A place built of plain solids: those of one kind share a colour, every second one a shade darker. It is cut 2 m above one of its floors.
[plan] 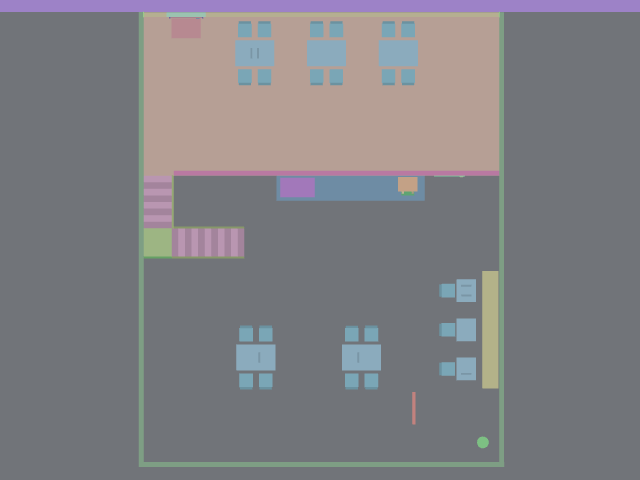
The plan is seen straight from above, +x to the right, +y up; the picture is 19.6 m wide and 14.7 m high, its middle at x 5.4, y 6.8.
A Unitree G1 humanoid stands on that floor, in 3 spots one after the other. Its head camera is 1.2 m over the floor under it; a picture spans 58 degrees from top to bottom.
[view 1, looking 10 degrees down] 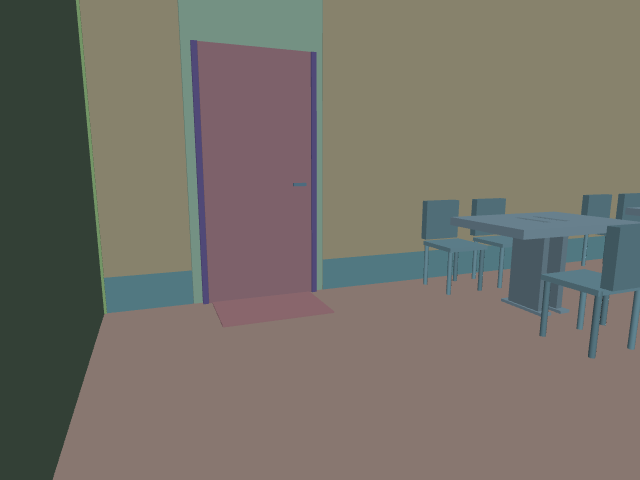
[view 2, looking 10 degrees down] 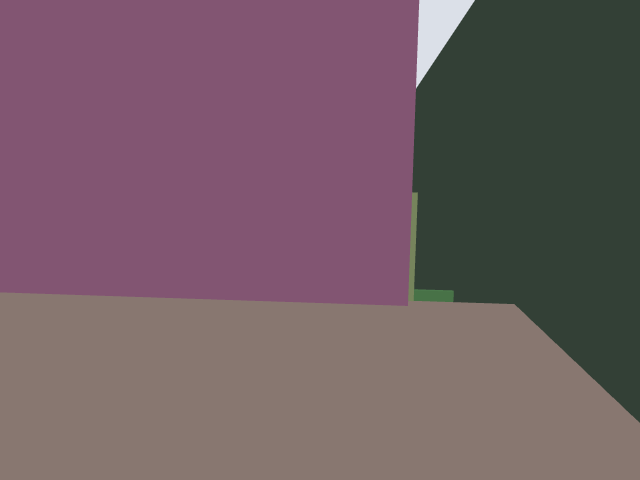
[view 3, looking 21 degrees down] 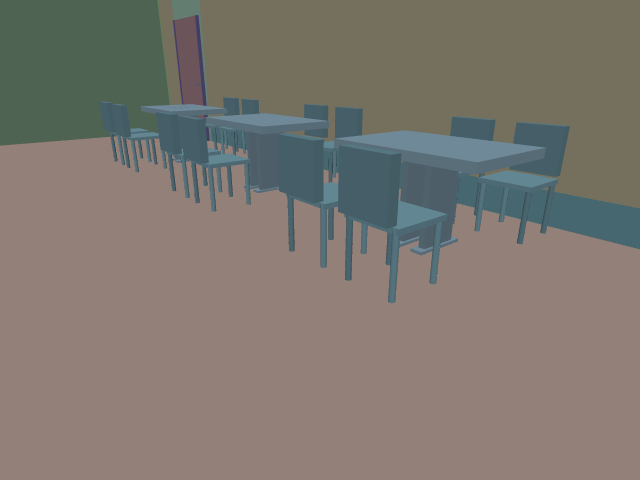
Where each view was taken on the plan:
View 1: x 0.43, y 9.87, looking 69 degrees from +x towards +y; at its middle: street_door_wall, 4.09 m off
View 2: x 1.30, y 12.53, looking -84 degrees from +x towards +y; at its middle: entrance_wall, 3.69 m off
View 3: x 9.69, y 9.97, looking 141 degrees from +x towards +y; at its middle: upper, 3.35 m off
